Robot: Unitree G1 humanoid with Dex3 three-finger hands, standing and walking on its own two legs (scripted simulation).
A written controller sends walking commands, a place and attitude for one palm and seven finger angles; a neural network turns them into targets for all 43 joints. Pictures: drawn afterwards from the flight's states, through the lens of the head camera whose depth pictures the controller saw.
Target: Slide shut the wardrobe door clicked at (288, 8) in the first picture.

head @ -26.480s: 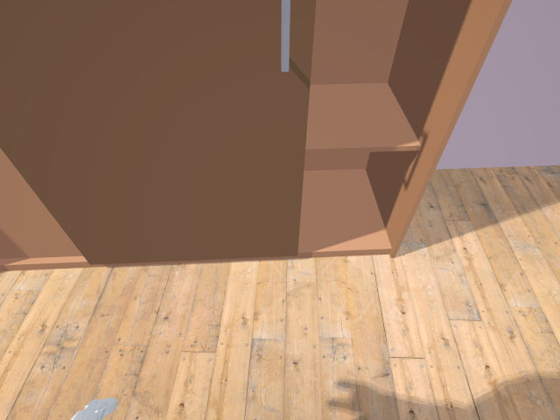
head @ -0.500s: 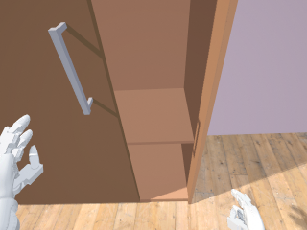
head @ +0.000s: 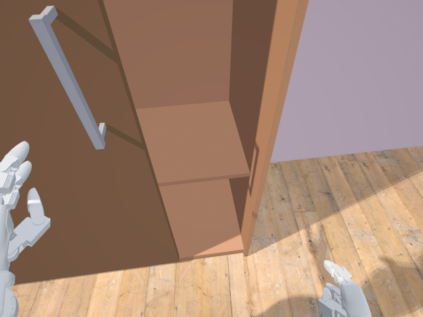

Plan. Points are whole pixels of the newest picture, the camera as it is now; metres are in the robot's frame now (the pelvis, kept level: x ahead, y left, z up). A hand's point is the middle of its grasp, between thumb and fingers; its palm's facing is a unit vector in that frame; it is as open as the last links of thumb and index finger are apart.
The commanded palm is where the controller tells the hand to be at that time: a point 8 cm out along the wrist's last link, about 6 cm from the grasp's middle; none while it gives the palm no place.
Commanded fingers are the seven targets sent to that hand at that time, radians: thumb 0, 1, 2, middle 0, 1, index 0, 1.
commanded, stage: step back with the hand held close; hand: left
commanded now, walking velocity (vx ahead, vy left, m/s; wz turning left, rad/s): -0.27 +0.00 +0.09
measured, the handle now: (78, 88) +0.42 +0.26 +0.23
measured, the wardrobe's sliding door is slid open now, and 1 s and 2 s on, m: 0.31 0.31 0.31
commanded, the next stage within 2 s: stop stepping back and stand still in 0.94 s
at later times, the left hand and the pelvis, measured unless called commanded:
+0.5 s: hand out of the picture +0.14 +0.35 +0.15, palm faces +0.46 -0.78 -0.42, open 7.4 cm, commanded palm +0.08 +0.37 +0.17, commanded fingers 0.00 0.90 0.90 -0.20 -0.30 -0.20 -0.30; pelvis -0.05 +0.07 +0.00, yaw +1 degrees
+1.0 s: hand out of the picture +0.02 +0.37 +0.14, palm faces +0.48 -0.80 -0.36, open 7.4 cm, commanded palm -0.07 +0.39 +0.17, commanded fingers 0.00 0.90 0.90 -0.20 -0.30 -0.20 -0.30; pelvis -0.20 +0.09 -0.02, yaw +2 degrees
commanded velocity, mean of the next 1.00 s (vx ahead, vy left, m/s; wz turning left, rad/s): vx -0.34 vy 0.00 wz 0.07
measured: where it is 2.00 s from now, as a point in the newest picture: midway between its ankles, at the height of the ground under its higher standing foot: outside the picture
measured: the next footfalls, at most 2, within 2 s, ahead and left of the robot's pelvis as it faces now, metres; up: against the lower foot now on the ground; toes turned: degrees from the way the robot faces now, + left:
right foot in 0.68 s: -0.15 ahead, -0.07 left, +0.00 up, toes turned +1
left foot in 0.94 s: -0.11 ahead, +0.17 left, +0.00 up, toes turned +0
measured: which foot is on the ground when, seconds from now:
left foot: down 0.00-0.78, up 0.80-0.92, down 0.94-1.00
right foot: down 0.00-0.24, up 0.26-0.66, down 0.68-0.94, up 0.96-1.00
